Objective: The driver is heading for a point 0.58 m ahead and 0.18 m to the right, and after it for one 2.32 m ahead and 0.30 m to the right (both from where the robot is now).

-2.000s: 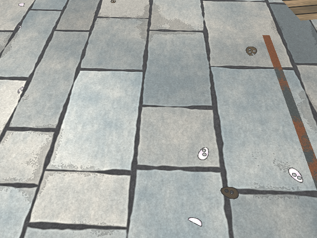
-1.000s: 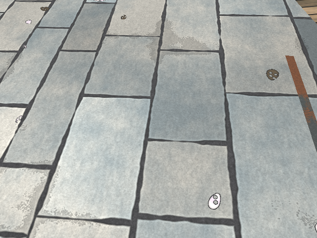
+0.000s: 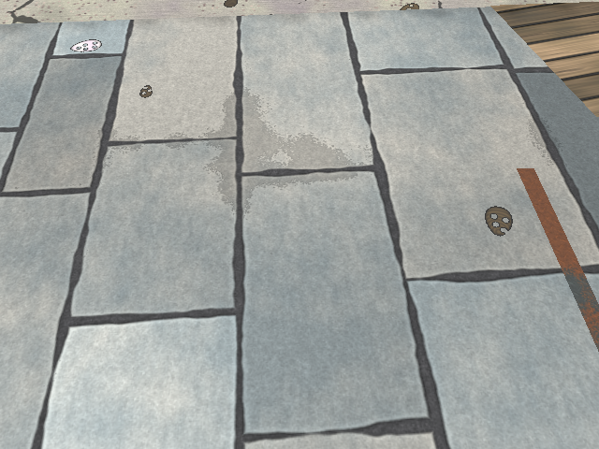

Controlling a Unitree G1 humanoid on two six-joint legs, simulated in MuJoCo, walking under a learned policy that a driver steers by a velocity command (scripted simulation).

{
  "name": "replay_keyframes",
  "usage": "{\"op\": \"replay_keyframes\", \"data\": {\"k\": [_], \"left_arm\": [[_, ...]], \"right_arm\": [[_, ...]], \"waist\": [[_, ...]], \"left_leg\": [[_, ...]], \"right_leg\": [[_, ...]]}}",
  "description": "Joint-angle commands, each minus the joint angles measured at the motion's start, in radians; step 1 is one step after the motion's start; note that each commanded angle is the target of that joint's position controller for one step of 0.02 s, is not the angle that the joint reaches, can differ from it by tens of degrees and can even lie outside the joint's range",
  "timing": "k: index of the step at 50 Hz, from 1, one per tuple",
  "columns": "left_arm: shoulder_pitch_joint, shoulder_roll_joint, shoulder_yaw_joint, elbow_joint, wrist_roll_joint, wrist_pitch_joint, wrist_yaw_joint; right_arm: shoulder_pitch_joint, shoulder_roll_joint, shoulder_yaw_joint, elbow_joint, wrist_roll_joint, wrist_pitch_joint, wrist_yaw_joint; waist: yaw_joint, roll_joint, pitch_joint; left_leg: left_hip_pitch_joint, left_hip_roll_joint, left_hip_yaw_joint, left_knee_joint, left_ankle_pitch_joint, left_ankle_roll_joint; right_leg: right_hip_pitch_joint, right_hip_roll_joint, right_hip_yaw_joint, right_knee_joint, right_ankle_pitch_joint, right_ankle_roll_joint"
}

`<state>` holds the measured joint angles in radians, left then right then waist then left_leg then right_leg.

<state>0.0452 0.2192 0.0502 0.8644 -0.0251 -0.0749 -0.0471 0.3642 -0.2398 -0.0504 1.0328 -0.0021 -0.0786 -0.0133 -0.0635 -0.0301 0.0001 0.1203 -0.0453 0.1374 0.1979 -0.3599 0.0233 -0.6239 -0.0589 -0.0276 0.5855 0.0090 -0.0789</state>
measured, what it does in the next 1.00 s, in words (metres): walks ahead, turning right: right foot, then left foot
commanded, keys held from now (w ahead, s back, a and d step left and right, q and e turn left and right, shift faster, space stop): w+e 0.64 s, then e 0.20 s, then q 0.16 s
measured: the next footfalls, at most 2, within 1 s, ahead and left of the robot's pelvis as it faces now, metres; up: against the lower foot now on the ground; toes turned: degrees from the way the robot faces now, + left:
right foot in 0.06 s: +0.22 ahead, -0.11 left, +0.00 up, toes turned -5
left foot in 0.54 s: +0.53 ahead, +0.04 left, +0.00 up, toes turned -21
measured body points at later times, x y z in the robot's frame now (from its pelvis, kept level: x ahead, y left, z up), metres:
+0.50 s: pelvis +0.31 -0.02 +0.01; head +0.33 -0.04 +0.45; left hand +0.40 +0.25 -0.11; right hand +0.47 -0.31 -0.08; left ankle +0.49 +0.06 -0.71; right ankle +0.18 -0.11 -0.73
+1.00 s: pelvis +0.52 -0.09 +0.00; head +0.55 -0.11 +0.45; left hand +0.83 +0.00 -0.08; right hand +0.41 -0.36 -0.13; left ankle +0.49 +0.06 -0.73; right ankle +0.55 -0.24 -0.73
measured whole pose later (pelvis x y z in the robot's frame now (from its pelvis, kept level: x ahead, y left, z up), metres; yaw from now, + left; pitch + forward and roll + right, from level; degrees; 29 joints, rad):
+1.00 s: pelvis +0.52 -0.09 +0.00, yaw -30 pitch +2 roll +2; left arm 0.07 0.25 0.06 0.62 0.01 -0.03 -0.03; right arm 0.26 -0.29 -0.06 0.88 0.03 -0.06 0.00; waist -0.08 -0.03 0.04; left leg -0.10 0.02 0.16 0.44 -0.37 -0.01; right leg -0.46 -0.03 0.00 0.50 0.02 -0.06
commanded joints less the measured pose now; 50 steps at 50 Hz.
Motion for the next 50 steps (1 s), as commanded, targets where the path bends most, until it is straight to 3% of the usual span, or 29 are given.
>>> {"op": "replay_keyframes", "data": {"k": [1, 2, 3, 4, 5, 6, 7, 8, 9, 12, 14, 18, 23, 25, 26, 27, 28, 29, 30, 31, 32, 34, 36, 38, 42, 45, 48, 49, 50], "left_arm": [[-0.046, 0.108, 0.028, -0.095, 0.002, -0.017, -0.019], [0.101, 0.151, 0.054, -0.061, 0.002, -0.016, -0.018], [0.276, 0.228, 0.088, -0.023, 0.004, -0.011, -0.006], [0.383, 0.339, 0.114, -0.015, 0.008, -0.006, 0.008], [0.4, 0.281, 0.09, -0.013, 0.01, -0.005, 0.011], [0.36, 0.218, 0.074, -0.017, 0.014, -0.006, 0.016], [0.277, 0.181, 0.063, -0.04, 0.011, -0.01, 0.017], [0.201, 0.149, 0.052, -0.062, 0.013, -0.01, 0.015], [0.16, 0.127, 0.043, -0.079, 0.021, -0.011, 0.016], [0.161, 0.16, 0.049, -0.092, 0.016, -0.013, 0.029], [0.198, 0.193, 0.059, -0.091, 0.013, -0.013, 0.045], [0.265, 0.198, 0.062, -0.083, 0.005, -0.003, 0.058], [0.306, 0.191, 0.063, -0.075, -0.003, 0.01, 0.066], [0.287, 0.189, 0.064, -0.089, 0.004, 0.018, 0.071], [0.278, 0.162, 0.054, -0.102, 0.009, 0.019, 0.069], [0.271, 0.107, 0.033, -0.125, 0.021, 0.016, 0.063], [0.407, 0.047, 0.016, -0.153, -0.005, 0.003, 0.063], [0.432, 0.136, 0.025, -0.139, -0.02, -0.001, 0.063], [0.343, 0.204, 0.042, -0.144, -0.016, 0.004, 0.063], [0.276, 0.204, 0.045, -0.156, -0.005, 0.011, 0.065], [0.238, 0.19, 0.048, -0.171, 0.006, 0.012, 0.064], [0.246, 0.159, 0.053, -0.18, -0.001, 0.027, 0.058], [0.25, 0.126, 0.049, -0.201, 0.002, 0.044, 0.06], [0.222, 0.106, 0.042, -0.23, 0.006, 0.053, 0.059], [0.138, 0.094, 0.035, -0.263, 0.01, 0.057, 0.034], [0.059, 0.083, 0.03, -0.298, 0.018, 0.051, 0.017], [0.096, 0.105, 0.039, -0.287, 0.032, 0.038, 0.014], [0.159, 0.13, 0.05, -0.259, 0.04, 0.032, 0.022], [0.214, 0.209, 0.069, -0.249, 0.055, 0.029, 0.037]], "right_arm": [[-0.001, -0.186, -0.039, -0.046, 0.004, 0.012, -0.014], [-0.024, -0.191, -0.039, -0.059, 0.004, 0.021, -0.018], [-0.031, -0.187, -0.033, -0.083, -0.001, 0.018, -0.022], [0.054, -0.06, 0.01, -0.126, -0.022, -0.013, 0.0], [0.021, -0.076, 0.013, -0.128, 0.0, -0.061, 0.018], [-0.089, -0.15, -0.01, -0.164, 0.038, -0.089, 0.028], [-0.146, -0.153, -0.009, -0.183, 0.042, -0.099, 0.025], [-0.165, -0.15, -0.017, -0.181, 0.023, -0.096, 0.016], [-0.154, -0.152, -0.027, -0.184, 0.01, -0.081, 0.008], [-0.143, -0.113, -0.029, -0.209, -0.008, -0.042, 0.0], [-0.225, -0.103, -0.027, -0.244, -0.014, -0.035, -0.006], [-0.38, -0.077, -0.014, -0.293, -0.003, -0.042, 0.004], [-0.427, -0.138, -0.028, -0.333, 0.013, -0.06, 0.024], [-0.353, -0.16, -0.038, -0.32, 0.013, -0.071, 0.027], [-0.253, -0.186, -0.052, -0.297, 0.004, -0.076, 0.022], [-0.1, -0.238, -0.067, -0.28, -0.012, -0.079, 0.016], [0.006, -0.32, -0.087, -0.255, -0.025, -0.064, 0.014], [0.001, -0.248, -0.072, -0.26, -0.002, -0.058, 0.02], [-0.052, -0.168, -0.051, -0.282, 0.003, -0.053, 0.018], [-0.104, -0.147, -0.042, -0.29, -0.003, -0.045, 0.018], [-0.142, -0.132, -0.037, -0.285, -0.011, -0.039, 0.019], [-0.181, -0.113, -0.03, -0.279, -0.019, -0.041, 0.019], [-0.184, -0.133, -0.038, -0.266, -0.012, -0.047, 0.02], [-0.192, -0.168, -0.051, -0.26, -0.008, -0.039, 0.01], [-0.21, -0.19, -0.055, -0.26, 0.001, -0.004, -0.013], [-0.145, -0.2, -0.053, -0.227, 0.019, 0.009, -0.007], [-0.16, -0.211, -0.049, -0.209, 0.042, 0.015, 0.006], [-0.157, -0.197, -0.041, -0.2, 0.044, 0.013, 0.011], [-0.117, -0.163, -0.027, -0.198, 0.024, 0.004, 0.017]], "waist": [[0.059, 0.131, 0.006], [0.139, 0.132, -0.074], [0.214, 0.087, -0.172], [0.163, -0.162, -0.315], [0.171, -0.151, -0.411], [0.187, -0.114, -0.281], [0.156, -0.032, -0.179], [0.111, 0.043, -0.107], [0.07, 0.04, -0.075], [0.031, 0.003, -0.039], [0.049, -0.011, -0.01], [0.113, -0.051, 0.006], [0.115, -0.073, -0.003], [0.068, -0.096, -0.022], [0.02, -0.088, -0.08], [-0.046, 0.0, -0.212], [0.004, 0.322, -0.333], [0.0, 0.332, -0.322], [-0.023, 0.204, -0.195], [-0.013, 0.115, -0.111], [0.008, 0.098, -0.052], [0.051, 0.136, -0.005], [0.072, 0.136, -0.011], [0.077, 0.131, -0.027], [0.05, 0.128, -0.048], [0.021, 0.112, -0.051], [0.066, 0.115, -0.064], [0.1, 0.096, -0.093], [0.109, 0.036, -0.163]], "left_leg": [[0.035, 0.311, -0.023, 0.202, 1.045, 0.105], [-0.009, 0.283, 0.012, 0.391, 1.142, 0.08], [-0.218, 0.249, 0.024, 0.658, 0.98, 0.042], [-0.68, 0.066, 0.001, 1.074, 0.281, -0.031], [-0.854, -0.014, -0.199, 1.23, -0.183, -0.02], [-0.95, 0.055, -0.247, 1.244, -0.121, 0.01], [-0.936, 0.104, -0.233, 1.171, -0.03, 0.022], [-0.876, 0.137, -0.22, 1.079, 0.018, 0.015], [-0.796, 0.163, -0.221, 1.012, 0.046, 0.005], [-0.721, 0.166, -0.197, 0.866, 0.09, -0.041], [-0.733, 0.147, -0.18, 0.714, 0.204, -0.069], [-0.644, 0.077, -0.168, 0.401, 0.452, -0.07], [-0.601, 0.063, -0.221, 0.279, 0.394, -0.045], [-0.503, 0.057, -0.206, 0.248, 0.314, -0.016], [-0.352, 0.071, -0.204, 0.23, 0.302, 0.013], [-0.1, 0.219, -0.335, 0.253, 0.254, 0.072], [0.239, 0.448, -0.781, 0.175, 0.075, 0.229], [0.244, 0.491, -0.953, 0.123, -0.124, 0.244], [0.129, 0.446, -0.794, 0.109, -0.128, 0.197], [-0.007, 0.399, -0.636, 0.099, -0.008, 0.161], [-0.116, 0.358, -0.541, 0.073, 0.109, 0.15], [-0.238, 0.307, -0.372, 0.049, 0.415, 0.138], [-0.257, 0.301, -0.258, 0.056, 0.718, 0.159], [-0.249, 0.308, -0.184, 0.05, 0.826, 0.171], [-0.249, 0.279, -0.043, 0.053, 0.779, 0.148], [-0.215, 0.288, -0.058, 0.093, 0.758, 0.152], [-0.179, 0.29, -0.104, 0.205, 0.767, 0.129], [-0.197, 0.248, -0.097, 0.292, 0.761, 0.099], [-0.29, 0.185, -0.068, 0.419, 0.599, 0.041]], "right_leg": [[0.068, 0.073, -0.08, 0.001, -0.14, -0.05], [0.263, 0.118, -0.1, -0.038, -0.115, -0.078], [0.572, 0.058, 0.036, -0.053, -0.085, -0.131], [0.992, -0.216, 0.561, -0.092, -0.193, -0.319], [1.096, -0.301, 0.869, -0.267, -0.238, -0.366], [1.017, -0.252, 0.707, -0.277, -0.209, -0.295], [0.855, -0.209, 0.557, -0.287, -0.13, -0.255], [0.685, -0.168, 0.455, -0.309, -0.039, -0.23], [0.564, -0.136, 0.393, -0.337, 0.017, -0.217], [0.4, -0.096, 0.32, -0.383, 0.08, -0.224], [0.355, -0.07, 0.281, -0.396, 0.085, -0.211], [0.327, -0.019, 0.252, -0.371, -0.039, -0.147], [0.463, -0.084, 0.39, -0.258, -0.123, -0.121], [0.485, -0.082, 0.426, -0.179, -0.082, -0.101], [0.459, -0.034, 0.405, -0.075, -0.034, -0.074], [0.343, 0.032, 0.324, 0.189, -0.121, -0.039], [-0.019, 0.178, 0.185, 0.523, -0.526, 0.029], [-0.167, 0.1, 0.212, 0.693, -0.597, 0.038], [-0.204, 0.057, 0.213, 0.742, -0.504, 0.043], [-0.172, 0.018, 0.176, 0.726, -0.423, 0.049], [-0.142, -0.009, 0.17, 0.676, -0.368, 0.05], [-0.057, -0.034, 0.151, 0.617, -0.346, 0.059], [-0.048, -0.03, 0.119, 0.561, -0.34, 0.08], [-0.057, -0.032, 0.097, 0.457, -0.265, 0.095], [0.045, -0.017, 0.034, 0.221, -0.038, 0.091], [0.118, 0.019, 0.028, 0.081, -0.047, 0.066], [0.231, 0.053, 0.016, -0.08, -0.062, 0.019], [0.36, 0.077, -0.004, -0.188, 0.06, -0.004], [0.554, -0.025, 0.08, -0.161, 0.459, -0.041]]}}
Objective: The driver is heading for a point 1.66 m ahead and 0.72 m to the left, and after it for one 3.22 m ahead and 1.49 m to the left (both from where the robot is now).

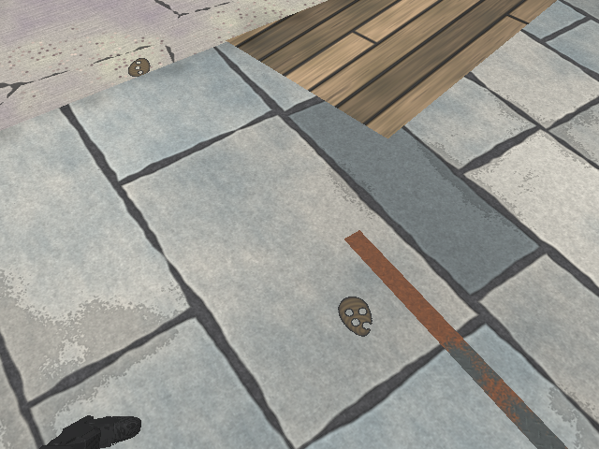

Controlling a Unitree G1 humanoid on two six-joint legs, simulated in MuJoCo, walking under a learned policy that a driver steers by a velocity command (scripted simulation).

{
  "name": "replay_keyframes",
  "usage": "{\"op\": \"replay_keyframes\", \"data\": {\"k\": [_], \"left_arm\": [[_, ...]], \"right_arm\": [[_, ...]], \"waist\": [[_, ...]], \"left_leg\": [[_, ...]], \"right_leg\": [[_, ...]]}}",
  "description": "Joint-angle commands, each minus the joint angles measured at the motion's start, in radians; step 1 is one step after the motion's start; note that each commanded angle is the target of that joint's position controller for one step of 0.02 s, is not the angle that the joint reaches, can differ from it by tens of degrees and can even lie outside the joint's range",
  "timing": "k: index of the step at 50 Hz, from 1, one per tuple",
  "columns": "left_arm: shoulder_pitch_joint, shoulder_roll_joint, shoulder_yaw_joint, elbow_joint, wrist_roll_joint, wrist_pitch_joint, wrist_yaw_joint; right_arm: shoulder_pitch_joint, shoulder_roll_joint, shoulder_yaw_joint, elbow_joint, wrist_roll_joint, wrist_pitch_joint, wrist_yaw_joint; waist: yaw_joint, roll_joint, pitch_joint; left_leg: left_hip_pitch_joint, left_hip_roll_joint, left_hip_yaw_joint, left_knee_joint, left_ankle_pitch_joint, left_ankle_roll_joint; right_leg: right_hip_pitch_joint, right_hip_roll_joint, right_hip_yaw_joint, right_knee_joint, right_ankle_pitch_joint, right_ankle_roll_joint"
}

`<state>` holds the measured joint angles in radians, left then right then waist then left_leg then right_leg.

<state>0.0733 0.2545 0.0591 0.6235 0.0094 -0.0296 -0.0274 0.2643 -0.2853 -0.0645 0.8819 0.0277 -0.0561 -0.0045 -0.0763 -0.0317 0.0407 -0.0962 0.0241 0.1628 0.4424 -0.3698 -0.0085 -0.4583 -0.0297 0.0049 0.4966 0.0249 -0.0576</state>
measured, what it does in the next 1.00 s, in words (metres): steps on the spot, turning left: left foot, then right foot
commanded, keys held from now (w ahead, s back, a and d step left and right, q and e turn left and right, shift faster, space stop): q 1.00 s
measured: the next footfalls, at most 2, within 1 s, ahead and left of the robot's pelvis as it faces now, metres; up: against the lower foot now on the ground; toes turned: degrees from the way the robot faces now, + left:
left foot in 0.38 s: +0.06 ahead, +0.13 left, +0.00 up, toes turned +14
right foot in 0.92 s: +0.16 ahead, -0.07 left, +0.00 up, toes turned +35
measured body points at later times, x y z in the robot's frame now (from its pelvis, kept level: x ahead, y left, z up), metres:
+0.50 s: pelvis +0.03 +0.04 +0.00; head +0.05 +0.08 +0.45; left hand +0.13 +0.35 -0.12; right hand +0.18 -0.23 -0.09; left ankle +0.02 +0.12 -0.73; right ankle +0.08 -0.11 -0.66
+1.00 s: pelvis +0.06 +0.01 +0.01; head +0.10 +0.02 +0.45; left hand +0.04 +0.34 -0.09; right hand +0.35 -0.15 -0.09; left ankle -0.01 +0.11 -0.69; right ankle +0.12 -0.09 -0.73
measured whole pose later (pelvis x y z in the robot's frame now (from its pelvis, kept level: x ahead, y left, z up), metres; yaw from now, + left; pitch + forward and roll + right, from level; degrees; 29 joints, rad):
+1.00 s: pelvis +0.06 +0.01 +0.01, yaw +32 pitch +2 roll +0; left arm 0.12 0.28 0.08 0.77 0.02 -0.02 0.01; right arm 0.17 -0.34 -0.09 0.63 0.02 0.04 -0.03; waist -0.01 0.05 0.02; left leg -0.45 -0.13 -0.17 0.90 -0.50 -0.01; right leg -0.27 0.03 0.04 0.47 -0.24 -0.01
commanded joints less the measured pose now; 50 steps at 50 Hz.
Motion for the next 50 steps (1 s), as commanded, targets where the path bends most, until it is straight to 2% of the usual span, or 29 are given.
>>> {"op": "replay_keyframes", "data": {"k": [1, 2, 3, 4, 5, 6, 8, 10, 12, 15, 18, 19, 20, 21, 22, 23, 24, 25, 27, 33, 38, 42, 44, 45, 46, 47, 48, 49, 50], "left_arm": [[0.235, 0.216, 0.054, -0.02, 0.061, -0.011, 0.037], [0.22, 0.145, 0.027, -0.025, 0.049, -0.003, 0.041], [0.192, 0.128, 0.026, -0.012, 0.02, 0.007, 0.029], [0.134, 0.136, 0.029, -0.013, 0.005, 0.01, 0.026], [0.084, 0.141, 0.03, -0.008, 0.001, 0.011, 0.03], [0.034, 0.138, 0.029, -0.007, 0.002, 0.012, 0.035], [-0.02, 0.149, 0.039, -0.001, 0.016, 0.015, 0.045], [-0.034, 0.131, 0.038, 0.013, 0.017, 0.013, 0.056], [-0.031, 0.128, 0.041, 0.032, 0.013, 0.014, 0.068], [-0.021, 0.147, 0.049, 0.056, 0.003, 0.025, 0.078], [-0.045, 0.153, 0.053, 0.077, -0.029, 0.038, 0.08], [-0.002, 0.122, 0.049, 0.1, -0.036, 0.045, 0.078], [0.042, 0.065, 0.037, 0.092, -0.007, 0.05, 0.071], [-0.067, 0.087, 0.04, 0.04, 0.002, 0.045, 0.077], [-0.102, 0.116, 0.049, 0.035, -0.006, 0.044, 0.081], [-0.082, 0.136, 0.059, 0.05, -0.013, 0.046, 0.085], [-0.051, 0.142, 0.067, 0.079, -0.005, 0.049, 0.093], [-0.035, 0.148, 0.071, 0.09, 0.002, 0.052, 0.098], [-0.018, 0.131, 0.07, 0.094, -0.001, 0.046, 0.094], [-0.051, 0.103, 0.053, 0.085, -0.012, 0.027, 0.086], [-0.045, 0.115, 0.05, 0.088, -0.019, 0.01, 0.066], [-0.013, 0.131, 0.051, 0.091, -0.024, -0.01, 0.048], [0.04, 0.135, 0.054, 0.103, -0.025, -0.019, 0.037], [0.076, 0.148, 0.06, 0.115, -0.022, -0.021, 0.034], [0.101, 0.201, 0.074, 0.115, -0.008, -0.016, 0.038], [0.059, 0.274, 0.082, 0.098, 0.008, -0.002, 0.047], [0.072, 0.239, 0.076, 0.09, 0.031, -0.002, 0.043], [0.029, 0.19, 0.06, 0.07, 0.022, -0.004, 0.047], [-0.015, 0.155, 0.052, 0.063, 0.01, -0.001, 0.051]], "right_arm": [[0.037, -0.038, 0.021, -0.064, -0.043, -0.031, 0.021], [0.097, -0.021, 0.035, -0.039, -0.032, -0.021, 0.03], [0.071, -0.116, 0.008, -0.041, 0.005, -0.001, 0.033], [-0.009, -0.143, -0.004, -0.059, 0.013, 0.018, 0.022], [-0.035, -0.139, -0.01, -0.058, 0.002, 0.042, 0.005], [-0.015, -0.134, -0.015, -0.047, -0.007, 0.069, -0.011], [0.041, -0.1, -0.016, -0.04, -0.014, 0.097, -0.028], [0.031, -0.083, -0.018, -0.058, -0.016, 0.105, -0.035], [-0.021, -0.068, -0.014, -0.092, -0.02, 0.105, -0.03], [-0.043, -0.083, -0.018, -0.124, -0.02, 0.103, -0.012], [0.039, -0.09, -0.031, -0.107, -0.028, 0.102, 0.009], [0.064, -0.115, -0.041, -0.101, -0.04, 0.101, 0.009], [0.055, -0.235, -0.068, -0.13, -0.044, 0.097, -0.01], [0.044, -0.291, -0.069, -0.166, -0.068, 0.081, -0.004], [0.029, -0.268, -0.066, -0.173, -0.086, 0.058, 0.005], [-0.02, -0.242, -0.061, -0.182, -0.067, 0.044, 0.003], [-0.072, -0.203, -0.053, -0.193, -0.04, 0.043, -0.004], [-0.099, -0.173, -0.042, -0.202, -0.024, 0.046, -0.012], [-0.076, -0.148, -0.032, -0.21, -0.025, 0.048, -0.024], [-0.023, -0.179, -0.048, -0.228, -0.017, 0.061, -0.042], [-0.054, -0.199, -0.059, -0.261, -0.021, 0.077, -0.034], [-0.092, -0.197, -0.06, -0.288, -0.013, 0.088, -0.028], [-0.127, -0.192, -0.059, -0.304, -0.001, 0.096, -0.03], [-0.141, -0.182, -0.056, -0.313, 0.005, 0.099, -0.034], [-0.114, -0.141, -0.044, -0.322, -0.003, 0.1, -0.035], [-0.038, -0.094, -0.034, -0.327, -0.01, 0.093, -0.029], [-0.044, -0.184, -0.06, -0.332, -0.02, 0.082, -0.025], [-0.033, -0.237, -0.08, -0.313, -0.016, 0.081, -0.022], [-0.026, -0.23, -0.084, -0.294, -0.012, 0.09, -0.022]], "waist": [[0.111, -0.128, -0.339], [0.1, -0.19, -0.472], [0.111, -0.141, -0.436], [0.107, -0.096, -0.316], [0.093, -0.07, -0.225], [0.064, -0.083, -0.177], [0.028, -0.106, -0.14], [0.03, -0.108, -0.137], [0.049, -0.111, -0.138], [0.056, -0.12, -0.156], [0.007, -0.093, -0.153], [0.01, -0.003, -0.109], [0.061, 0.313, -0.057], [0.024, 0.356, -0.045], [0.012, 0.265, -0.063], [0.045, 0.209, -0.051], [0.07, 0.158, -0.061], [0.08, 0.171, -0.069], [0.084, 0.158, -0.114], [0.05, 0.168, -0.132], [0.044, 0.189, -0.117], [0.054, 0.199, -0.143], [0.091, 0.193, -0.152], [0.11, 0.178, -0.154], [0.096, 0.08, -0.179], [0.021, -0.196, -0.153], [0.053, -0.222, -0.141], [0.042, -0.137, -0.119], [0.03, -0.102, -0.096]], "left_leg": [[-0.341, 0.029, -0.086, 0.436, 0.059, -0.002], [-0.364, 0.018, -0.24, 0.596, -0.394, -0.034], [-0.407, 0.043, -0.253, 0.648, -0.393, -0.047], [-0.471, 0.056, -0.221, 0.674, -0.354, -0.051], [-0.487, 0.062, -0.213, 0.659, -0.287, -0.061], [-0.423, 0.066, -0.206, 0.653, -0.225, -0.078], [-0.331, 0.041, -0.159, 0.649, -0.13, -0.095], [-0.315, 0.049, -0.148, 0.603, -0.073, -0.082], [-0.314, 0.064, -0.146, 0.518, -0.032, -0.061], [-0.276, 0.062, -0.127, 0.414, -0.009, -0.029], [-0.136, 0.012, -0.075, 0.18, 0.116, 0.036], [-0.094, 0.017, -0.139, 0.054, 0.199, 0.077], [-0.034, 0.254, -0.503, -0.081, 0.455, 0.178], [-0.087, 0.373, -0.703, -0.153, 0.551, 0.34], [-0.106, 0.344, -0.674, -0.176, 0.426, 0.345], [-0.1, 0.286, -0.597, -0.163, 0.347, 0.283], [-0.091, 0.242, -0.539, -0.146, 0.302, 0.226], [-0.1, 0.221, -0.503, -0.138, 0.33, 0.204], [-0.066, 0.192, -0.476, -0.121, 0.414, 0.202], [0.042, 0.173, -0.517, -0.097, 0.402, 0.214], [-0.043, 0.156, -0.59, -0.081, 0.384, 0.236], [-0.027, 0.142, -0.666, -0.033, 0.523, 0.233], [-0.042, 0.107, -0.673, 0.007, 0.534, 0.199], [-0.092, 0.072, -0.656, 0.035, 0.454, 0.161], [-0.206, 0.011, -0.592, 0.144, 0.234, 0.11], [-0.417, -0.167, -0.39, 0.343, -0.193, 0.046], [-0.5, -0.138, -0.338, 0.572, -0.31, -0.004], [-0.506, -0.091, -0.338, 0.691, -0.238, -0.027], [-0.512, -0.077, -0.323, 0.735, -0.17, -0.045]], "right_leg": [[0.704, -0.325, 0.296, 0.041, 0.918, -0.211], [0.718, -0.437, 0.39, 0.049, 1.009, -0.33], [0.624, -0.395, 0.337, -0.014, 0.701, -0.329], [0.537, -0.333, 0.284, -0.065, 0.468, -0.272], [0.424, -0.298, 0.236, -0.117, 0.291, -0.226], [0.295, -0.27, 0.175, -0.16, 0.19, -0.198], [0.145, -0.243, 0.085, -0.212, 0.074, -0.184], [0.125, -0.243, 0.038, -0.227, -0.02, -0.181], [0.15, -0.261, 0.024, -0.229, -0.069, -0.181], [0.199, -0.297, 0.022, -0.206, -0.082, -0.17], [0.178, -0.267, -0.037, -0.095, -0.165, -0.087], [0.112, -0.21, -0.097, 0.037, -0.274, -0.013], [-0.108, -0.064, -0.207, 0.352, -0.516, 0.102], [-0.246, 0.049, -0.055, 0.554, -0.712, 0.12], [-0.261, 0.034, 0.029, 0.651, -0.666, 0.1], [-0.27, 0.014, 0.057, 0.666, -0.56, 0.082], [-0.266, -0.001, 0.067, 0.657, -0.48, 0.083], [-0.245, -0.002, 0.067, 0.656, -0.43, 0.09], [-0.211, 0.017, 0.069, 0.669, -0.364, 0.103], [-0.2, 0.036, 0.094, 0.412, -0.327, 0.139], [-0.063, 0.061, 0.096, 0.258, -0.366, 0.143], [0.03, 0.077, 0.099, 0.133, -0.384, 0.124], [0.136, 0.079, 0.082, -0.041, -0.281, 0.103], [0.235, 0.053, 0.08, -0.15, -0.154, 0.086], [0.369, -0.092, 0.185, -0.169, -0.07, 0.033], [0.448, -0.289, 0.404, -0.165, 0.196, -0.097], [0.384, -0.404, 0.514, -0.18, 0.247, -0.228], [0.359, -0.366, 0.426, -0.172, 0.206, -0.223], [0.342, -0.288, 0.321, -0.16, 0.143, -0.171]]}}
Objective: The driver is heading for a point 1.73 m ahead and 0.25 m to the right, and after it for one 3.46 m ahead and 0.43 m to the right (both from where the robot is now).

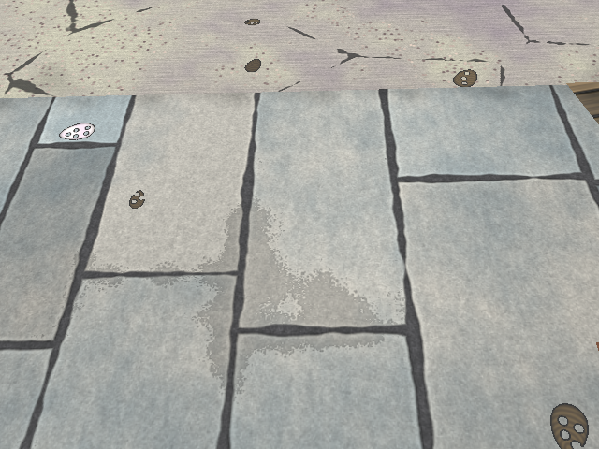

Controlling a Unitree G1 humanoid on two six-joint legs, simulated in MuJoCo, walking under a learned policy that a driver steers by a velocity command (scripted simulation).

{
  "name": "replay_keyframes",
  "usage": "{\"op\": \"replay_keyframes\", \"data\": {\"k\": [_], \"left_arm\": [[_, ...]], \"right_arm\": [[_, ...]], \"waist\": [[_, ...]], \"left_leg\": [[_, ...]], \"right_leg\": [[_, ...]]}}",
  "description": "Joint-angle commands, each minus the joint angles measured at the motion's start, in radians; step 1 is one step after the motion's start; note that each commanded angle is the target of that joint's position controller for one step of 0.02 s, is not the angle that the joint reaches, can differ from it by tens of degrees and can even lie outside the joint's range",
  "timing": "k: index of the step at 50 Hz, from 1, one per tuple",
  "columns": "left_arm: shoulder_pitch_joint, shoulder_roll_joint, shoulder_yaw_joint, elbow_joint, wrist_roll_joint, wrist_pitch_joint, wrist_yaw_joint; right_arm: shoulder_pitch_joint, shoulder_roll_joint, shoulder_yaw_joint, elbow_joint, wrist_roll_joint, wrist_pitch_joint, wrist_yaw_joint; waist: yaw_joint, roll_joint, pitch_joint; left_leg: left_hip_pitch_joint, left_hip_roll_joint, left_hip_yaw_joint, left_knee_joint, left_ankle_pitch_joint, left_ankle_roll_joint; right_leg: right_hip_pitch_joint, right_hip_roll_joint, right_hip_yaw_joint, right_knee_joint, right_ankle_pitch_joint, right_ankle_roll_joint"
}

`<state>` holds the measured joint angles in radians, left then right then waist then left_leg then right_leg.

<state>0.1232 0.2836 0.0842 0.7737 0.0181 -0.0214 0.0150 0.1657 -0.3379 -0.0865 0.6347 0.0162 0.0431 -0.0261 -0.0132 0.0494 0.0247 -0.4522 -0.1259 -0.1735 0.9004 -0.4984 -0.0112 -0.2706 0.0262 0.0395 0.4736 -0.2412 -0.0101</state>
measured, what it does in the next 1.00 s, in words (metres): steps on the spot: left foot, then right foot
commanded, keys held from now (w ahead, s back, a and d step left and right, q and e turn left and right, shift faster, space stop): q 0.10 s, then no key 0.60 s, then w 0.16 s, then no key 0.14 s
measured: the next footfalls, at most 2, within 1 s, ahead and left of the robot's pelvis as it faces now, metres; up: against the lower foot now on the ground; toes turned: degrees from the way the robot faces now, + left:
left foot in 0.32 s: +0.02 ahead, +0.15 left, +0.00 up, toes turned +8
right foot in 0.64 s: +0.04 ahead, -0.09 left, +0.00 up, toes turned +9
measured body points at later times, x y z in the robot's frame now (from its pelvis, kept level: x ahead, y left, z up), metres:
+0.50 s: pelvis +0.00 +0.05 +0.00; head +0.02 +0.07 +0.45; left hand +0.06 +0.35 -0.12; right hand +0.21 -0.17 -0.08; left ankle -0.02 +0.15 -0.74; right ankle -0.01 -0.11 -0.69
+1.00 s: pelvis +0.04 +0.06 -0.01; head +0.05 +0.07 +0.44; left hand +0.07 +0.34 -0.14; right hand +0.17 -0.20 -0.12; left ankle -0.01 +0.14 -0.74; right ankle +0.00 -0.09 -0.71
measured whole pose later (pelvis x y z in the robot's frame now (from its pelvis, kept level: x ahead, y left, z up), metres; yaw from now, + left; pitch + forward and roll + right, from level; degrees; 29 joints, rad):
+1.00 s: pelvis +0.04 +0.06 -0.01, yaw +9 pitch +0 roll +0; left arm 0.26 0.27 0.03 0.86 0.00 -0.02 0.03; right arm 0.28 -0.26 -0.06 0.78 0.00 -0.05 0.01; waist 0.00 -0.03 0.01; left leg -0.22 -0.04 0.04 0.56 -0.34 0.05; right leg -0.27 -0.03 0.04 0.77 -0.49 0.04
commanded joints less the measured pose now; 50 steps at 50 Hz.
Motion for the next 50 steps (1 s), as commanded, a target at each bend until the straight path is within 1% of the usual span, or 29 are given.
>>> {"op": "replay_keyframes", "data": {"k": [1, 5, 7, 9, 12, 15, 16, 17, 18, 19, 21, 22, 25, 29, 31, 32, 33, 34, 35, 36, 38, 40, 43, 45, 46, 47, 48, 49, 50], "left_arm": [[-0.079, 0.112, 0.02, -0.095, -0.01, -0.005, 0.012], [-0.014, 0.135, 0.021, -0.085, -0.005, 0.014, 0.031], [0.016, 0.156, 0.026, -0.078, -0.006, 0.02, 0.031], [0.0, 0.182, 0.032, -0.081, -0.012, 0.024, 0.02], [0.0, 0.199, 0.034, -0.075, -0.029, 0.025, 0.003], [-0.005, 0.17, 0.016, -0.055, -0.051, 0.022, -0.004], [0.051, 0.126, -0.001, -0.032, -0.036, 0.014, -0.009], [0.077, 0.049, -0.032, -0.052, 0.023, 0.004, -0.021], [0.018, 0.074, -0.023, -0.072, 0.002, 0.007, -0.01], [-0.01, 0.141, -0.005, -0.068, -0.017, 0.015, 0.0], [0.018, 0.142, 0.006, -0.032, -0.021, 0.032, 0.009], [0.029, 0.147, 0.009, -0.024, -0.016, 0.04, 0.014], [0.067, 0.102, -0.003, -0.002, -0.022, 0.041, 0.011], [0.032, 0.086, -0.017, -0.007, -0.022, 0.038, 0.009], [0.073, 0.077, -0.022, 0.011, -0.017, 0.033, 0.004], [0.081, 0.093, -0.023, 0.016, -0.002, 0.029, 0.002], [0.087, 0.139, -0.018, 0.01, 0.004, 0.027, 0.004], [0.068, 0.197, -0.002, 0.026, -0.012, 0.027, 0.004], [0.047, 0.145, -0.01, 0.023, -0.018, 0.022, -0.002], [0.056, 0.119, -0.018, 0.031, -0.012, 0.018, -0.003], [0.071, 0.129, -0.016, 0.039, -0.015, 0.009, 0.003], [0.119, 0.133, -0.016, 0.042, -0.023, -0.006, 0.009], [0.148, 0.179, -0.003, 0.047, -0.038, -0.017, 0.014], [0.055, 0.148, -0.015, 0.019, -0.037, -0.011, 0.011], [0.027, 0.118, -0.023, 0.006, -0.033, -0.011, 0.01], [0.018, 0.068, -0.035, -0.018, -0.024, -0.018, 0.016], [0.028, 0.077, -0.038, -0.035, -0.01, -0.028, 0.023], [0.013, 0.095, -0.032, -0.036, -0.014, -0.028, 0.023], [0.039, 0.103, -0.025, -0.023, -0.024, -0.024, 0.018]], "right_arm": [[0.077, -0.153, -0.059, -0.035, -0.001, 0.001, -0.002], [-0.002, -0.077, -0.031, -0.088, 0.014, 0.008, 0.009], [-0.033, -0.056, -0.019, -0.109, 0.004, 0.005, 0.012], [-0.033, -0.037, -0.006, -0.117, -0.006, 0.002, 0.017], [-0.013, -0.052, -0.008, -0.113, -0.004, 0.003, 0.022], [0.069, -0.049, -0.012, -0.076, -0.008, 0.002, 0.026], [0.078, -0.08, -0.016, -0.081, -0.011, 0.001, 0.02], [0.097, -0.164, -0.026, -0.102, -0.023, 0.003, 0.004], [0.063, -0.12, -0.007, -0.105, -0.05, -0.013, 0.014], [0.044, -0.089, 0.001, -0.101, -0.053, -0.033, 0.025], [-0.011, -0.082, 0.005, -0.078, -0.043, -0.053, 0.029], [-0.034, -0.083, 0.006, -0.072, -0.033, -0.057, 0.027], [-0.058, -0.043, 0.018, -0.053, -0.033, -0.057, 0.02], [-0.05, -0.037, 0.02, -0.02, -0.03, -0.048, 0.02], [-0.07, -0.021, 0.027, -0.003, -0.019, -0.046, 0.021], [-0.041, -0.01, 0.031, 0.015, -0.019, -0.051, 0.023], [-0.014, -0.002, 0.035, 0.027, -0.034, -0.057, 0.026], [0.03, -0.005, 0.029, 0.029, -0.042, -0.06, 0.03], [-0.018, -0.015, 0.031, 0.033, -0.046, -0.057, 0.026], [-0.046, -0.026, 0.025, 0.033, -0.037, -0.052, 0.02], [-0.037, -0.024, 0.019, 0.032, -0.022, -0.038, 0.008], [-0.028, -0.005, 0.018, 0.03, -0.012, -0.053, 0.01], [-0.022, 0.028, 0.018, 0.03, 0.009, -0.1, 0.027], [0.04, 0.036, 0.016, 0.061, 0.003, -0.112, 0.033], [0.088, 0.007, 0.005, 0.085, -0.01, -0.11, 0.032], [0.131, -0.073, -0.017, 0.099, -0.019, -0.107, 0.029], [0.165, -0.128, -0.028, 0.099, -0.015, -0.102, 0.036], [0.189, -0.06, -0.006, 0.104, -0.024, -0.107, 0.035], [0.191, -0.044, 0.003, 0.111, -0.024, -0.112, 0.033]], "waist": [[-0.027, -0.172, -0.069], [0.03, -0.206, -0.057], [0.052, -0.21, -0.082], [0.051, -0.22, -0.097], [0.048, -0.237, -0.096], [-0.006, -0.206, -0.093], [0.002, -0.13, -0.121], [0.037, 0.146, -0.188], [0.005, 0.209, -0.173], [-0.014, 0.136, -0.131], [0.012, 0.109, -0.089], [0.019, 0.11, -0.072], [0.037, 0.096, -0.09], [0.008, 0.097, -0.092], [0.042, 0.077, -0.084], [0.043, 0.043, -0.084], [0.02, -0.017, -0.083], [-0.037, -0.136, -0.064], [0.001, -0.142, -0.048], [0.015, -0.133, -0.046], [0.018, -0.16, 0.002], [0.033, -0.182, 0.069], [0.029, -0.257, 0.112], [-0.027, -0.222, 0.103], [-0.042, -0.174, 0.061], [-0.024, 0.016, 0.008], [-0.028, 0.196, -0.031], [-0.043, 0.181, -0.032], [-0.025, 0.119, -0.036]], "left_leg": [[-0.174, 0.078, 0.024, 0.315, 0.012, -0.059], [-0.206, 0.113, 0.108, 0.229, 0.102, -0.096], [-0.161, 0.133, 0.116, 0.119, 0.086, -0.099], [-0.057, 0.144, 0.147, -0.001, 0.067, -0.085], [0.06, 0.128, 0.19, -0.163, 0.091, -0.061], [0.275, 0.099, 0.216, -0.516, 0.339, 0.004], [0.418, 0.16, 0.126, -0.56, 0.504, 0.03], [0.575, 0.409, -0.15, -0.513, 0.906, 0.107], [0.422, 0.513, -0.226, -0.529, 0.891, 0.285], [0.366, 0.464, -0.193, -0.557, 0.779, 0.307], [0.337, 0.373, -0.095, -0.563, 0.659, 0.231], [0.313, 0.365, -0.076, -0.562, 0.694, 0.222], [0.285, 0.319, -0.003, -0.552, 0.726, 0.215], [0.3, 0.324, -0.038, -0.537, 0.625, 0.228], [0.26, 0.301, -0.034, -0.525, 0.511, 0.195], [0.224, 0.275, -0.027, -0.524, 0.43, 0.152], [0.19, 0.23, 0.004, -0.495, 0.329, 0.104], [0.193, 0.166, 0.067, -0.509, 0.264, 0.069], [0.253, 0.142, 0.099, -0.48, 0.256, 0.04], [0.266, 0.126, 0.12, -0.447, 0.185, 0.039], [0.193, 0.099, 0.146, -0.389, -0.032, 0.06], [0.077, 0.091, 0.162, -0.322, -0.091, 0.073], [0.04, 0.106, 0.206, -0.209, 0.05, 0.081], [0.208, 0.1, 0.208, -0.398, 0.112, 0.101], [0.308, 0.122, 0.157, -0.45, 0.237, 0.1], [0.363, 0.226, -0.021, -0.515, 0.343, 0.133], [0.447, 0.369, -0.224, -0.571, 0.55, 0.222], [0.492, 0.452, -0.298, -0.58, 0.789, 0.298], [0.519, 0.464, -0.256, -0.548, 0.942, 0.315]], "right_leg": [[0.157, -0.299, 0.221, -0.133, 0.368, -0.189], [0.209, -0.271, 0.099, -0.151, 0.424, -0.21], [0.24, -0.288, 0.092, -0.143, 0.44, -0.224], [0.207, -0.294, 0.063, -0.137, 0.453, -0.226], [0.174, -0.305, 0.06, -0.12, 0.446, -0.221], [0.106, -0.272, 0.032, -0.03, 0.359, -0.15], [0.022, -0.232, -0.008, 0.031, 0.235, -0.071], [-0.147, -0.136, -0.103, 0.255, -0.171, 0.032], [-0.198, -0.091, -0.049, 0.361, -0.409, 0.069], [-0.196, -0.105, -0.017, 0.451, -0.408, 0.084], [-0.207, -0.11, 0.002, 0.486, -0.321, 0.089], [-0.195, -0.11, 0.007, 0.493, -0.272, 0.097], [-0.108, -0.099, -0.01, 0.415, -0.193, 0.106], [-0.031, -0.086, -0.028, 0.195, -0.157, 0.097], [0.075, -0.073, -0.045, -0.02, 0.026, 0.074], [0.148, -0.088, -0.016, -0.081, 0.166, 0.056], [0.193, -0.151, 0.05, -0.082, 0.308, 0.029], [0.141, -0.157, 0.034, -0.027, 0.231, -0.01], [0.052, -0.139, 0.036, -0.054, 0.078, -0.025], [0.023, -0.123, 0.032, -0.08, -0.076, -0.024], [-0.026, -0.118, 0.054, -0.106, -0.351, -0.048], [-0.026, -0.177, 0.153, -0.155, -0.519, -0.095], [-0.019, -0.33, 0.365, -0.265, -0.568, -0.192], [-0.079, -0.256, 0.236, -0.184, -0.289, -0.138], [-0.096, -0.197, 0.149, -0.076, -0.093, -0.089], [-0.127, -0.067, -0.022, 0.137, -0.005, -0.012], [-0.213, -0.012, -0.067, 0.288, -0.134, 0.043], [-0.292, -0.035, -0.008, 0.422, -0.351, 0.061], [-0.321, -0.053, 0.018, 0.527, -0.411, 0.065]]}}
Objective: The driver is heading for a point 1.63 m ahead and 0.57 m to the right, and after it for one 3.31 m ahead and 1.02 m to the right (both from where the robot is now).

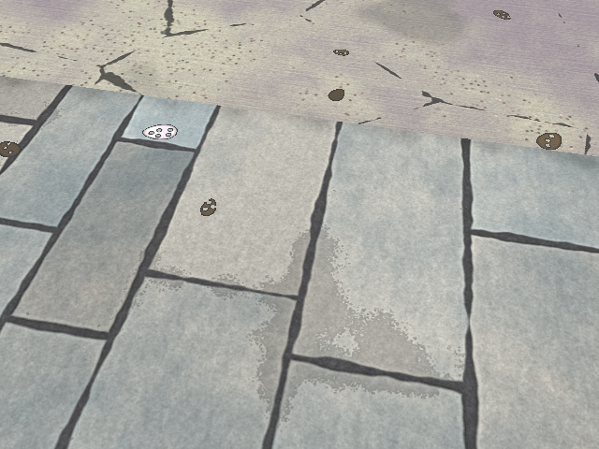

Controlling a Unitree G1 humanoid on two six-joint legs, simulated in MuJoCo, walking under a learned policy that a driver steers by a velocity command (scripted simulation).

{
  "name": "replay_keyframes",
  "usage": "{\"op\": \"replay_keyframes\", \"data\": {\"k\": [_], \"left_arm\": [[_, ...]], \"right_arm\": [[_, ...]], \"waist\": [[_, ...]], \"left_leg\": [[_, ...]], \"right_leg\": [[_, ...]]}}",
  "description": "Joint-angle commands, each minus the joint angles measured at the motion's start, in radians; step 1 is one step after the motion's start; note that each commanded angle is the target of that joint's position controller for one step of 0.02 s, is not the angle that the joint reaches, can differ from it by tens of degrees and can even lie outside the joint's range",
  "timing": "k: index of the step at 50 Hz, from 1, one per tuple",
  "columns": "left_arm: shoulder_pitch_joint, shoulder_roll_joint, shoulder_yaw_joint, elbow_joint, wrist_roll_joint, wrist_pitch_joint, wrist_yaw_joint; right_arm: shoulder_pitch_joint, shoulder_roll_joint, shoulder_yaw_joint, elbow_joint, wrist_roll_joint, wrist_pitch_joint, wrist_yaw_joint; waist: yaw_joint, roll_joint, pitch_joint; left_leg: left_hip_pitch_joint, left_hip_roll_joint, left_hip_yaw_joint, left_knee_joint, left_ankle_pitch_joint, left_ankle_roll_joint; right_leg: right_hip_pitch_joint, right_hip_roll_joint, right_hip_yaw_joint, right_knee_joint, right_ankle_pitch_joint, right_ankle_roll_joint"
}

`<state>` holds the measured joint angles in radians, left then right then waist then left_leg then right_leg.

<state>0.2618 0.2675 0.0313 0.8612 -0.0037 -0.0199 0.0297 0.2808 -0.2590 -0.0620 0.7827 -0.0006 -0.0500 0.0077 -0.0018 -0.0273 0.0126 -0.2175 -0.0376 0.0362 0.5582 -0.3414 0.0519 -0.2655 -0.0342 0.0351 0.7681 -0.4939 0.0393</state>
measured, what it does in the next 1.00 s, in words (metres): walks ahead, turning right: right foot, then left foot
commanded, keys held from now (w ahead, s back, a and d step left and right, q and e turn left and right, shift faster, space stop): no key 0.14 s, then e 0.20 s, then w+e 0.66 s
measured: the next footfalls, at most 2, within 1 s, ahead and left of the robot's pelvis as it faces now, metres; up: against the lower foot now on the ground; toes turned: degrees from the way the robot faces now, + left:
right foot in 0.22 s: +0.11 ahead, -0.13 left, +0.00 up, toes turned -1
left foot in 0.56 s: +0.14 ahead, +0.12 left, +0.00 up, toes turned -12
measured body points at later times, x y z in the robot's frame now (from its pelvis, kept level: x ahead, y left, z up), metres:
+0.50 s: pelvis +0.06 -0.01 +0.01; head +0.09 -0.01 +0.46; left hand +0.21 +0.27 -0.10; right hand +0.18 -0.30 -0.09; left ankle +0.07 +0.12 -0.71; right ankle +0.07 -0.13 -0.73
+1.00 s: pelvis +0.23 -0.06 -0.01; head +0.27 -0.08 +0.44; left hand +0.54 +0.03 -0.09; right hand +0.09 -0.32 -0.13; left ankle +0.10 +0.13 -0.73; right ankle +0.31 -0.23 -0.71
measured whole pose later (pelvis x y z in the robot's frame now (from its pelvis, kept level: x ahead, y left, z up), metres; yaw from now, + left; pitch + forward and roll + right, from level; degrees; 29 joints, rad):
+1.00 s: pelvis +0.23 -0.06 -0.01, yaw -26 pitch +3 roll +1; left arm 0.04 0.26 0.05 0.63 -0.03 -0.03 -0.07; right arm 0.41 -0.28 -0.07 0.84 0.02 -0.06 -0.02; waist -0.09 -0.02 0.05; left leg 0.14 0.06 0.24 0.27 -0.43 -0.06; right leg -0.61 -0.04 -0.05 0.65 -0.14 -0.06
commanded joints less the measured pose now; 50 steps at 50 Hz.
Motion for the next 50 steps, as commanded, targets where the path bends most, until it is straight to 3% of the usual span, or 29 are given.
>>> {"op": "replay_keyframes", "data": {"k": [1, 3, 5, 8, 10, 11, 12, 13, 14, 15, 16, 17, 18, 20, 23, 26, 27, 28, 29, 30, 31, 32, 33, 37, 41, 45, 47, 48, 50], "left_arm": [[-0.084, 0.108, 0.027, -0.098, -0.008, -0.019, 0.001], [-0.123, 0.081, 0.022, -0.095, -0.009, -0.009, -0.006], [-0.128, 0.043, 0.01, -0.083, -0.012, -0.005, -0.018], [-0.122, 0.062, 0.014, -0.066, -0.017, 0.005, -0.024], [-0.139, 0.092, 0.023, -0.074, -0.012, 0.011, -0.028], [-0.156, 0.125, 0.033, -0.087, -0.003, 0.014, -0.026], [-0.15, 0.176, 0.048, -0.099, 0.0, 0.016, -0.022], [-0.132, 0.234, 0.067, -0.094, -0.003, 0.02, -0.02], [-0.083, 0.206, 0.064, -0.09, -0.006, 0.023, -0.02], [-0.041, 0.175, 0.053, -0.074, 0.001, 0.014, -0.02], [-0.057, 0.199, 0.061, -0.075, 0.003, -0.001, -0.022], [-0.1, 0.213, 0.068, -0.089, -0.003, -0.013, -0.022], [-0.128, 0.212, 0.073, -0.095, -0.018, -0.016, -0.019], [-0.159, 0.19, 0.072, -0.104, -0.027, -0.003, -0.012], [-0.175, 0.201, 0.079, -0.119, -0.019, 0.008, 0.002], [-0.189, 0.198, 0.078, -0.137, -0.028, 0.018, 0.004], [-0.18, 0.174, 0.071, -0.143, -0.024, 0.018, 0.003], [-0.195, 0.123, 0.057, -0.156, -0.02, 0.013, 0.0], [-0.196, 0.024, 0.031, -0.187, -0.025, 0.003, -0.008], [-0.213, 0.091, 0.046, -0.229, -0.034, -0.014, -0.013], [-0.182, 0.15, 0.063, -0.214, -0.039, -0.02, -0.018], [-0.135, 0.168, 0.073, -0.184, -0.032, -0.02, -0.023], [-0.112, 0.16, 0.075, -0.165, -0.021, -0.022, -0.024], [-0.142, 0.091, 0.061, -0.18, -0.024, -0.026, -0.044], [-0.229, 0.058, 0.045, -0.241, -0.023, -0.025, -0.062], [-0.323, 0.031, 0.028, -0.299, -0.025, -0.029, -0.094], [-0.336, 0.042, 0.03, -0.319, -0.028, -0.028, -0.106], [-0.322, 0.058, 0.037, -0.325, -0.028, -0.027, -0.109], [-0.174, 0.123, 0.072, -0.303, -0.027, -0.02, -0.105]], "right_arm": [[0.064, -0.146, -0.028, -0.034, 0.0, -0.019, -0.004], [0.009, -0.131, -0.02, -0.034, 0.009, -0.009, -0.017], [-0.02, -0.124, -0.014, -0.024, 0.002, 0.011, -0.029], [-0.032, -0.147, -0.019, -0.008, 0.001, 0.035, -0.039], [-0.044, -0.173, -0.03, -0.003, 0.017, 0.041, -0.045], [-0.015, -0.184, -0.037, 0.01, 0.018, 0.042, -0.048], [0.004, -0.171, -0.037, 0.012, 0.001, 0.038, -0.052], [0.035, -0.131, -0.03, -0.001, -0.018, 0.033, -0.057], [-0.004, -0.101, -0.021, -0.01, -0.028, 0.034, -0.065], [-0.088, -0.078, -0.015, -0.048, -0.017, 0.039, -0.065], [-0.097, -0.105, -0.024, -0.057, 0.001, 0.044, -0.062], [-0.09, -0.122, -0.031, -0.056, 0.01, 0.051, -0.061], [-0.069, -0.136, -0.037, -0.053, 0.009, 0.051, -0.057], [-0.113, -0.12, -0.034, -0.067, 0.01, 0.038, -0.049], [-0.129, -0.098, -0.025, -0.076, 0.016, 0.006, -0.028], [-0.057, -0.107, -0.034, -0.047, 0.022, -0.017, -0.013], [-0.015, -0.116, -0.041, -0.032, 0.022, -0.018, -0.015], [0.083, -0.147, -0.053, -0.014, 0.019, -0.019, -0.025], [0.148, -0.229, -0.067, -0.013, -0.002, -0.017, -0.036], [0.089, -0.271, -0.071, -0.034, -0.039, -0.028, -0.026], [0.008, -0.209, -0.056, -0.055, -0.023, -0.039, -0.03], [-0.034, -0.161, -0.043, -0.062, -0.004, -0.045, -0.033], [-0.048, -0.147, -0.038, -0.066, 0.001, -0.048, -0.034], [0.022, -0.127, -0.031, -0.04, -0.014, -0.06, -0.034], [0.056, -0.148, -0.036, -0.026, -0.009, -0.05, -0.033], [0.098, -0.183, -0.046, -0.006, 0.009, -0.039, -0.032], [0.107, -0.198, -0.052, 0.003, 0.02, -0.029, -0.029], [0.102, -0.211, -0.055, 0.003, 0.021, -0.024, -0.029], [0.095, -0.245, -0.064, 0.001, 0.025, -0.01, -0.036]], "waist": [[-0.026, 0.138, -0.045], [-0.014, 0.098, -0.03], [-0.005, 0.136, -0.049], [0.002, 0.164, -0.076], [0.012, 0.16, -0.058], [0.008, 0.135, -0.051], [0.004, 0.067, -0.069], [-0.024, -0.081, -0.101], [0.029, -0.14, -0.125], [0.062, -0.191, -0.122], [0.058, -0.156, -0.096], [0.036, -0.114, -0.072], [0.013, -0.073, -0.072], [0.012, -0.105, -0.043], [0.003, -0.15, -0.044], [-0.048, -0.12, -0.065], [-0.07, -0.094, -0.069], [-0.114, -0.025, -0.078], [-0.117, 0.223, -0.094], [-0.081, 0.264, 0.001], [-0.039, 0.222, 0.073], [-0.017, 0.195, 0.092], [-0.011, 0.172, 0.079], [-0.047, 0.125, 0.06], [-0.075, 0.121, 0.085], [-0.102, 0.107, 0.122], [-0.088, 0.11, 0.121], [-0.066, 0.123, 0.098], [0.033, 0.164, -0.024]], "left_leg": [[0.316, 0.363, -0.413, -0.19, 0.814, 0.237], [0.289, 0.31, -0.299, -0.201, 0.837, 0.18], [0.226, 0.238, -0.193, -0.201, 0.883, 0.144], [0.182, 0.216, -0.13, -0.187, 0.909, 0.131], [0.15, 0.213, -0.112, -0.157, 0.778, 0.1], [0.136, 0.199, -0.108, -0.134, 0.667, 0.071], [0.092, 0.161, -0.073, -0.069, 0.502, 0.031], [-0.023, 0.062, 0.006, 0.038, 0.286, -0.033], [-0.114, -0.007, 0.024, 0.194, 0.007, -0.088], [-0.233, -0.023, -0.049, 0.36, -0.342, -0.097], [-0.296, -0.004, -0.098, 0.514, -0.395, -0.1], [-0.333, 0.021, -0.121, 0.569, -0.34, -0.101], [-0.325, 0.047, -0.125, 0.513, -0.267, -0.097], [-0.279, 0.045, -0.085, 0.344, -0.184, -0.093], [-0.119, 0.014, -0.065, 0.134, -0.111, -0.084], [0.092, -0.009, -0.026, -0.098, 0.121, -0.073], [0.185, 0.001, -0.023, -0.134, 0.136, -0.066], [0.329, 0.102, -0.115, -0.172, 0.052, -0.038], [0.384, 0.357, -0.464, -0.32, -0.268, 0.054], [0.239, 0.475, -0.708, -0.423, -0.474, 0.159], [0.211, 0.447, -0.649, -0.434, -0.493, 0.163], [0.217, 0.391, -0.53, -0.431, -0.38, 0.127], [0.227, 0.353, -0.428, -0.427, -0.254, 0.095], [0.223, 0.286, -0.147, -0.427, 0.136, 0.078], [0.214, 0.279, -0.016, -0.436, 0.258, 0.089], [0.237, 0.309, 0.066, -0.432, 0.315, 0.087], [0.28, 0.327, 0.098, -0.389, 0.441, 0.076], [0.295, 0.33, 0.121, -0.334, 0.629, 0.067], [0.299, 0.325, 0.163, -0.092, 1.046, 0.044]], "right_leg": [[-0.356, -0.008, 0.022, 0.263, -0.136, 0.01], [-0.321, -0.043, 0.02, 0.139, -0.024, 0.003], [-0.179, -0.017, -0.023, -0.009, 0.092, 0.012], [-0.025, 0.029, -0.075, -0.174, 0.257, 0.007], [0.04, 0.048, -0.098, -0.295, 0.411, -0.028], [0.061, 0.037, -0.072, -0.322, 0.491, -0.056], [0.12, -0.023, 0.006, -0.304, 0.706, -0.095], [0.215, -0.112, 0.133, -0.27, 0.877, -0.19], [0.254, -0.227, 0.294, -0.327, 0.903, -0.317], [0.278, -0.299, 0.429, -0.404, 0.824, -0.388], [0.255, -0.305, 0.45, -0.434, 0.74, -0.395], [0.222, -0.283, 0.415, -0.434, 0.701, -0.366], [0.185, -0.244, 0.371, -0.458, 0.518, -0.324], [0.101, -0.176, 0.356, -0.534, 0.108, -0.278], [-0.008, -0.128, 0.332, -0.553, 0.04, -0.259], [-0.111, -0.082, 0.32, -0.496, -0.003, -0.221], [-0.178, -0.049, 0.314, -0.448, -0.053, -0.188], [-0.325, 0.005, 0.268, -0.296, -0.109, -0.131], [-0.487, 0.115, 0.107, 0.031, -0.1, -0.073], [-0.58, 0.06, 0.139, 0.2, -0.073, -0.078], [-0.626, 0.015, 0.146, 0.284, 0.009, -0.081], [-0.633, 0.003, 0.14, 0.313, 0.088, -0.072], [-0.619, -0.011, 0.13, 0.325, 0.153, -0.063], [-0.597, -0.035, 0.08, 0.354, 0.349, -0.025], [-0.56, -0.046, 0.023, 0.15, 0.455, -0.003], [-0.486, -0.044, -0.06, -0.038, 0.457, -0.039], [-0.443, -0.026, -0.094, -0.099, 0.395, -0.077], [-0.384, 0.003, -0.119, -0.12, 0.355, -0.102], [-0.148, 0.09, -0.169, -0.137, 0.285, -0.159]]}}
